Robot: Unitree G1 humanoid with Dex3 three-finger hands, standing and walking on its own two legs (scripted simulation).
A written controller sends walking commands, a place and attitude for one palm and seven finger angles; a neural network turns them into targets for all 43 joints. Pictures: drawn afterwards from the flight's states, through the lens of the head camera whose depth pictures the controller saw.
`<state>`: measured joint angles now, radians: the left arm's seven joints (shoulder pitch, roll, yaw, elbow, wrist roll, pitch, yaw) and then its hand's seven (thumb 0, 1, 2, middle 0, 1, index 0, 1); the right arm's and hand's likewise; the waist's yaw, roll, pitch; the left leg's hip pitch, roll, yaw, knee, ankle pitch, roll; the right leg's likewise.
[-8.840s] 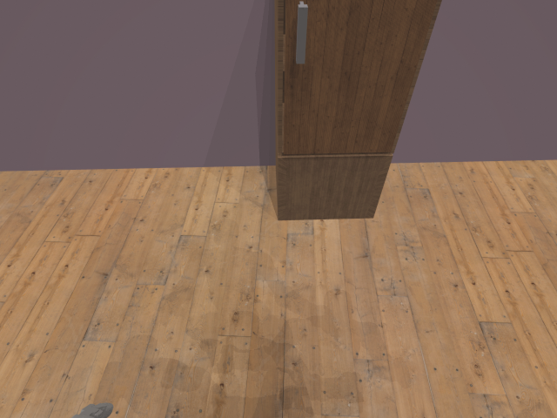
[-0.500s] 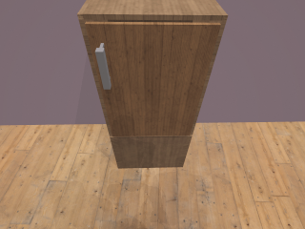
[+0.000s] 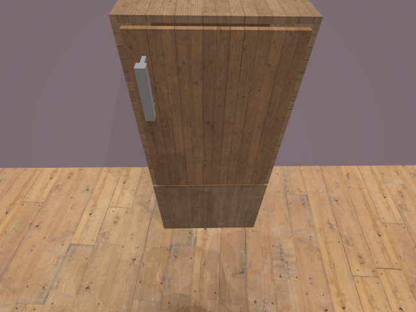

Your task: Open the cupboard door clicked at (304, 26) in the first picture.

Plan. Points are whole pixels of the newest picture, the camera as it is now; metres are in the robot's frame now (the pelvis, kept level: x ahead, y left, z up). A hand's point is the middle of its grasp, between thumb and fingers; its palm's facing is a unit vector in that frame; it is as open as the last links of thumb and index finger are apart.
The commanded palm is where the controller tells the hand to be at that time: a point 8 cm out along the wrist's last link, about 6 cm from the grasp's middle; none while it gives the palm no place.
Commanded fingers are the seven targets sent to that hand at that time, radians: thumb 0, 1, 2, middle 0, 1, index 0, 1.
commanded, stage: look again from close up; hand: left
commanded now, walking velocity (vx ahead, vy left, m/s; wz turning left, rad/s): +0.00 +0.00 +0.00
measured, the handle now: (147, 89) +0.59 +0.18 +0.11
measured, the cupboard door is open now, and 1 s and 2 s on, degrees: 0 0 0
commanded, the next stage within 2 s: shuffle to correct the standing spot in 0.30 s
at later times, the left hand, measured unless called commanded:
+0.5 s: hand out of the picture +0.00 +0.18 -0.18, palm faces +0.01 -0.98 -0.18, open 7.4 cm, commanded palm none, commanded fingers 0.00 0.90 0.90 -0.20 -0.30 -0.20 -0.30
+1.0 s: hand out of the picture -0.03 +0.13 -0.19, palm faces +0.04 -0.99 -0.11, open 7.4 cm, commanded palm none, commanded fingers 0.00 0.90 0.90 -0.20 -0.30 -0.20 -0.30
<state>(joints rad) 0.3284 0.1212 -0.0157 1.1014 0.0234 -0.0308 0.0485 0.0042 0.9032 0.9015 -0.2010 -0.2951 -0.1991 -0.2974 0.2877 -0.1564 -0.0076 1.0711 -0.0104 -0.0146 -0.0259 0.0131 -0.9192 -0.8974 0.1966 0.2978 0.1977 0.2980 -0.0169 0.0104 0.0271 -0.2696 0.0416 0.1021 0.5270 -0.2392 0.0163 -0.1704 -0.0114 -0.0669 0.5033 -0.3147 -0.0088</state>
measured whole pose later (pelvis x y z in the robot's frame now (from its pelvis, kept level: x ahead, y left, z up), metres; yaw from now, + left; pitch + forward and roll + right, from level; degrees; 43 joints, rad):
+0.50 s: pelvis -0.01 +0.01 +0.00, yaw +0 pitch -1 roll +0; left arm 0.32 0.18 -0.01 1.04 0.03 0.00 0.03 0.00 0.90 0.90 -0.20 -0.29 -0.20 -0.30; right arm 0.27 -0.16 0.00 1.07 -0.01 0.00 -0.01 0.01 -0.91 -0.90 0.20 0.30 0.20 0.30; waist 0.00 -0.03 0.00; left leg -0.26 0.03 0.11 0.50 -0.22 0.03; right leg -0.17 -0.03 -0.06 0.50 -0.31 0.00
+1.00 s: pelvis +0.05 -0.01 -0.01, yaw -2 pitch -1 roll +1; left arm 0.44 0.12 0.00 1.13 0.02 0.01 0.04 0.00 0.90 0.90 -0.20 -0.29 -0.20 -0.30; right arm 0.23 -0.13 0.00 1.08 0.00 -0.03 -0.05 0.01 -0.94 -0.90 0.20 0.30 0.20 0.30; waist 0.04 -0.08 0.02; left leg -0.27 0.02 0.17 0.59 -0.31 0.05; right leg -0.18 -0.02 -0.05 0.64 -0.45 -0.01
